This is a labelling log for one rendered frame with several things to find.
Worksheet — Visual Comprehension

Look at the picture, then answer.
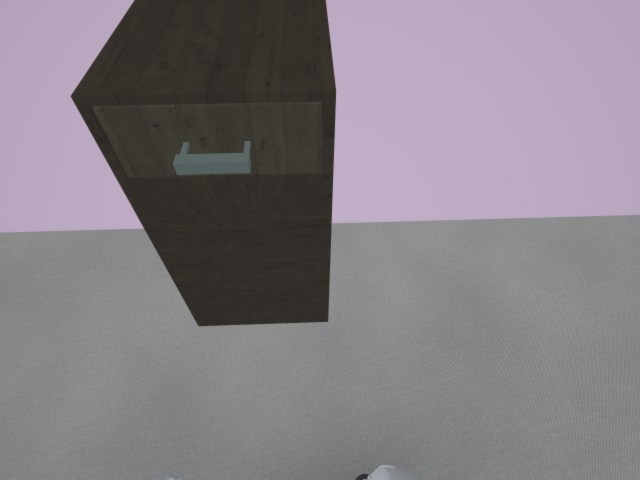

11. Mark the cabinet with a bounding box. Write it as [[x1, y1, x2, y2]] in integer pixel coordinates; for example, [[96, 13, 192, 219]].
[[71, 0, 336, 326]]

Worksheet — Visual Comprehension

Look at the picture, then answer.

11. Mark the drawer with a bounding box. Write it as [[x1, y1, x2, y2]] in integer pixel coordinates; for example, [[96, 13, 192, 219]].
[[92, 102, 322, 178]]

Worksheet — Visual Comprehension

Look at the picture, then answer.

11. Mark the robot right shin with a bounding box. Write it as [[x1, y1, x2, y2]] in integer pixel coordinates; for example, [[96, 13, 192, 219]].
[[371, 465, 395, 476]]

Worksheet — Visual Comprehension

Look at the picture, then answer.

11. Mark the handle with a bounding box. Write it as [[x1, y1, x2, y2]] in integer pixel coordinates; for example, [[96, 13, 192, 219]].
[[173, 141, 251, 175]]

